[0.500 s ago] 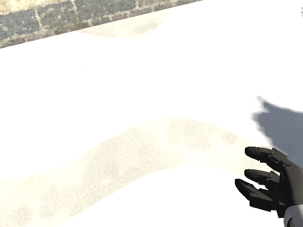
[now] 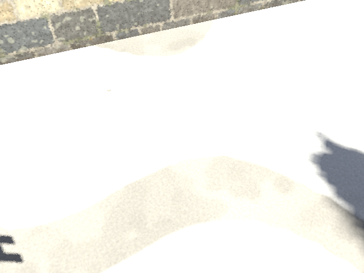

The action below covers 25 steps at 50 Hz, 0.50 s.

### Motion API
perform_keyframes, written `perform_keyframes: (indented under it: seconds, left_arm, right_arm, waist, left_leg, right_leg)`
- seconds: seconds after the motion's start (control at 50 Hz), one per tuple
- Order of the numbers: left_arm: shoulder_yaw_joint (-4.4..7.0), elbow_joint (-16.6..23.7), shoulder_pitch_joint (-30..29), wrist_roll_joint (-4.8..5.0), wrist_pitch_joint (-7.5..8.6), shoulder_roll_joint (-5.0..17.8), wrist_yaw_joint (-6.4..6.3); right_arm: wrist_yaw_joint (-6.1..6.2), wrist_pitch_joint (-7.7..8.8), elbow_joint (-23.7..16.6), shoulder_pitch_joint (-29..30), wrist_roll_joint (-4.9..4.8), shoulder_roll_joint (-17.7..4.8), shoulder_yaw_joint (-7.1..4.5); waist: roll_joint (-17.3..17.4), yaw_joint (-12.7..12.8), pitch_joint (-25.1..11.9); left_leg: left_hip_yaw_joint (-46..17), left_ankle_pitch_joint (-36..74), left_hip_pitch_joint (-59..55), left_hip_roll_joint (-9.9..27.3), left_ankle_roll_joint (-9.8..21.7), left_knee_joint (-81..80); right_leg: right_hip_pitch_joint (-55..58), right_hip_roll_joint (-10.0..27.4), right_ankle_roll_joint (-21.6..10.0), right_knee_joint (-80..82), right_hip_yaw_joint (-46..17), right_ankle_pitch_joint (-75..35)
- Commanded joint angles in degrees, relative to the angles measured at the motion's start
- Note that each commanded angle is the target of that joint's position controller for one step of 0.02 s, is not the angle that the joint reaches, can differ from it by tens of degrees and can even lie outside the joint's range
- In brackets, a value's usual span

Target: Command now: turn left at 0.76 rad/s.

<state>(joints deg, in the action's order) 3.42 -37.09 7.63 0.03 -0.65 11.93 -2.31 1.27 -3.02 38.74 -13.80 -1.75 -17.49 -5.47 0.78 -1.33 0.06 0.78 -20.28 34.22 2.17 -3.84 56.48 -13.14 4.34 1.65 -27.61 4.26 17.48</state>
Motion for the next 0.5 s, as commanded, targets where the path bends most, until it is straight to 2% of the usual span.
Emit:
perform_keyframes:
  seconds: [0.02, 0.04, 0.06, 0.08, 0.1, 0.12, 0.14, 0.16, 0.18, 0.2, 0.22, 0.24, 0.26, 0.28, 0.32, 0.34, 0.36, 0.38, 0.42, 0.46, 0.48, 0.5]
  left_arm:
    - [4.72, 3.33, -2.75, 0.07, 0.27, 13.04, 0.13]
    - [5.00, 3.28, -2.17, 0.20, 0.28, 13.54, 0.97]
    - [4.97, 3.20, -2.88, 1.15, 0.74, 13.24, 1.48]
    - [4.70, 2.68, -2.50, 2.07, 1.43, 12.17, 1.75]
    - [4.43, 1.51, -0.16, 2.08, 2.01, 10.65, 2.35]
    - [3.88, 2.99, -0.72, 0.42, 2.38, 8.42, 2.63]
    - [2.47, 8.38, -3.85, -1.44, 2.93, 4.64, 2.91]
    - [3.03, 6.69, -7.01, -0.63, 3.18, 9.00, 3.11]
    - [3.18, 7.21, -9.14, 0.22, 3.37, 9.75, 2.56]
    - [3.17, 6.69, -9.01, -0.22, 3.43, 9.29, 1.43]
    - [2.82, 7.38, -9.68, -1.24, 2.92, 8.82, 0.57]
    - [2.75, 7.00, -8.66, -1.25, 2.51, 8.16, 0.63]
    - [2.81, 6.48, -7.44, -1.44, 2.12, 8.47, 0.90]
    - [2.75, 5.87, -5.61, -1.39, 1.80, 8.18, 1.58]
    - [2.46, 6.37, -6.46, -0.97, 1.53, 7.76, 2.33]
    - [2.13, 5.89, -6.33, -0.42, 1.16, 6.98, 2.00]
    - [1.12, 4.94, -5.81, 0.04, 1.51, 4.84, 1.36]
    - [0.88, 4.98, -6.78, -0.11, 1.85, 4.60, 1.04]
    - [1.25, 4.82, -6.94, 0.14, 2.44, 6.28, 0.98]
    - [2.06, 3.41, -5.01, 0.33, 2.48, 9.17, 1.05]
    - [2.50, 3.40, -3.22, 0.24, 2.67, 10.65, 1.04]
    - [2.74, 3.00, -0.82, -0.01, 2.54, 10.37, 1.37]
  right_arm:
    - [-0.69, 0.40, -6.92, 6.28, -0.68, -1.06, 0.66]
    - [-0.82, 0.05, -6.94, 5.57, -0.33, -2.19, 0.22]
    - [-1.36, -0.30, -6.19, 3.20, -0.16, -2.63, -0.07]
    - [-1.57, -0.59, -4.88, 0.74, -0.38, -2.66, -0.61]
    - [-0.94, -0.70, -3.90, -3.37, -0.25, -4.74, -1.81]
    - [0.01, -0.46, -4.24, -6.94, 0.07, -11.85, -3.98]
    - [-0.57, 0.74, -6.19, -6.28, 3.00, -19.19, -4.75]
    - [-1.74, 2.42, -7.35, -5.58, 3.48, -15.04, -3.85]
    - [-1.41, 3.13, -6.92, -2.96, 2.81, -13.16, -3.32]
    - [-0.56, 2.82, -6.77, 0.04, 0.62, -10.69, -2.70]
    - [0.47, 1.88, -7.28, 4.12, -0.82, -8.81, -1.80]
    - [1.35, 1.12, -8.48, 6.59, -0.30, -8.49, -1.47]
    - [1.98, 0.58, -9.32, 8.39, 0.64, -8.32, -1.20]
    - [2.46, 0.12, -10.05, 8.34, 1.22, -8.76, -1.35]
    - [2.84, -0.53, -10.26, 7.82, 0.69, -8.38, -0.85]
    - [3.00, -0.43, -10.20, 8.32, 0.18, -8.07, -0.48]
    - [2.48, 0.07, -10.44, 7.42, 0.32, -8.70, -1.10]
    - [2.20, 0.21, -10.29, 6.87, 0.37, -9.69, -1.51]
    - [1.89, 0.09, -10.34, 7.15, 0.58, -10.66, -1.94]
    - [1.58, 0.31, -10.65, 7.66, 0.46, -7.93, -1.30]
    - [1.19, 0.84, -10.98, 8.46, 0.49, -7.70, -0.97]
    - [1.01, 1.41, -10.88, 8.31, -0.07, -7.29, -0.77]
  waist:
    - [-10.91, 1.75, -5.01]
    - [-10.66, 1.51, -5.22]
    - [-10.44, 0.41, -5.36]
    - [-10.17, -0.75, -6.99]
    - [-6.77, -2.37, -7.84]
    - [6.65, -3.61, -8.45]
    - [23.59, -1.49, -15.91]
    - [11.01, -5.65, -19.17]
    - [7.75, -4.12, -14.82]
    - [2.93, -2.09, -10.48]
    - [3.59, -0.22, -8.67]
    - [5.01, 1.14, -7.78]
    - [5.90, 1.78, -7.08]
    - [6.27, 1.78, -7.49]
    - [5.50, 1.50, -7.13]
    - [4.40, 1.42, -6.55]
    - [2.66, 1.53, -5.91]
    - [4.16, 0.68, -6.30]
    - [7.76, 0.41, -7.03]
    - [10.75, -0.06, -8.37]
    - [12.24, 0.84, -8.71]
    - [10.81, 1.98, -9.90]
  left_leg:
    - [2.26, 2.61, -3.29, 1.34, 0.45, -10.33]
    - [4.43, 2.76, -6.12, -0.42, 1.34, -13.94]
    - [5.94, 6.92, -9.65, -1.62, 2.49, -18.62]
    - [6.70, 10.62, -15.85, -3.43, 3.92, -22.83]
    - [4.60, 16.88, -24.14, -4.78, 6.36, -28.03]
    - [-10.40, 41.64, -35.92, 4.19, 11.40, -30.70]
    - [-36.92, 51.40, -42.47, 18.66, 26.04, -32.33]
    - [-33.43, 42.22, -40.99, 18.48, 26.99, -34.21]
    - [-28.99, 35.00, -36.65, 15.98, 24.15, -35.39]
    - [-25.01, 26.65, -32.01, 12.02, 19.60, -35.77]
    - [-23.63, 21.13, -28.29, 9.54, 16.95, -36.34]
    - [-22.19, 19.50, -23.87, 7.58, 16.08, -36.98]
    - [-21.49, 18.10, -21.34, 5.92, 15.74, -37.56]
    - [-21.23, 15.83, -21.10, 4.88, 15.51, -37.83]
    - [-23.48, 13.36, -20.38, 4.25, 15.84, -37.38]
    - [-24.53, 10.05, -20.85, 3.64, 15.38, -37.24]
    - [-24.36, 11.16, -19.27, 3.18, 14.89, -36.06]
    - [-25.72, 11.12, -18.46, 2.92, 14.75, -35.74]
    - [-28.13, 12.34, -18.10, 2.96, 14.70, -34.74]
    - [-29.46, 17.90, -20.92, 3.34, 14.32, -32.33]
    - [-31.55, 19.80, -21.85, 3.41, 14.29, -31.54]
    - [-31.30, 8.01, -18.99, 2.87, 13.75, -30.25]
  right_leg:
    - [4.15, 13.94, -9.67, 3.86, -3.62, -26.73]
    - [4.20, 14.51, -8.75, 2.06, -3.12, -26.22]
    - [3.85, 14.47, -7.87, -1.12, -1.78, -27.32]
    - [2.33, 13.32, -6.24, -4.66, 0.09, -26.84]
    - [-1.92, 10.84, -3.06, -12.51, 3.34, -25.88]
    - [-16.72, 4.80, 2.14, -30.65, 7.55, -8.36]
    - [-32.44, -3.78, 4.02, -47.39, -2.01, 25.28]
    - [-32.19, -2.13, 2.48, -52.30, -11.10, 23.40]
    - [-31.90, -2.30, 1.18, -50.53, -10.75, 18.40]
    - [-31.24, -1.06, 0.67, -45.57, -10.74, 12.66]
    - [-29.96, -0.66, 1.00, -41.92, -10.92, 7.95]
    - [-26.88, -1.89, 1.45, -41.46, -10.09, 4.08]
    - [-25.40, -3.28, 1.89, -39.76, -10.24, 1.80]
    - [-24.38, -4.08, 2.61, -37.18, -10.15, 0.67]
    - [-24.17, -5.53, 2.99, -32.30, -11.05, -0.87]
    - [-24.49, -6.40, 3.59, -27.76, -11.38, -1.99]
    - [-21.07, -7.85, 3.62, -21.57, -10.16, -1.13]
    - [-18.24, -8.75, 3.67, -18.43, -10.18, -0.65]
    - [-14.31, -9.70, 3.41, -14.37, -10.54, -0.96]
    - [-11.93, -8.35, 2.14, -11.00, -11.02, -0.78]
    - [-10.15, -7.53, 0.88, -7.33, -11.81, -1.90]
    - [-4.72, -6.48, -0.88, -2.75, -10.96, -4.95]
